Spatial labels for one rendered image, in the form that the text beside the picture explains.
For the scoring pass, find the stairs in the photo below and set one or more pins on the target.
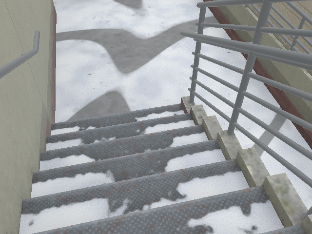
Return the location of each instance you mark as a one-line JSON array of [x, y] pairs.
[[147, 171]]

